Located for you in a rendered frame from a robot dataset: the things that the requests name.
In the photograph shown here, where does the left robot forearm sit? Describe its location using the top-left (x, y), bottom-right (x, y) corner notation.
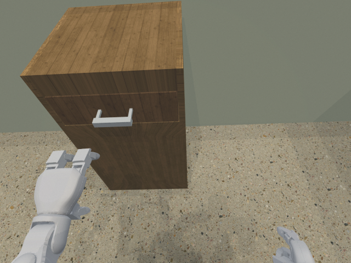
top-left (11, 214), bottom-right (71, 263)

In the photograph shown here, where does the handle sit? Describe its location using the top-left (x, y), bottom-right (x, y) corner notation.
top-left (92, 108), bottom-right (133, 128)

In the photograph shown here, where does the robot right hand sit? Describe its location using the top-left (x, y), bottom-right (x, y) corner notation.
top-left (272, 226), bottom-right (315, 263)

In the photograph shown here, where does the robot left hand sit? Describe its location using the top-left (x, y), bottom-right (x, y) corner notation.
top-left (34, 148), bottom-right (100, 220)

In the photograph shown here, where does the drawer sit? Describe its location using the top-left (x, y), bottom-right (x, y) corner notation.
top-left (45, 91), bottom-right (178, 125)

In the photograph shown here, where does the cabinet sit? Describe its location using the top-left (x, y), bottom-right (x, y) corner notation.
top-left (20, 1), bottom-right (188, 190)

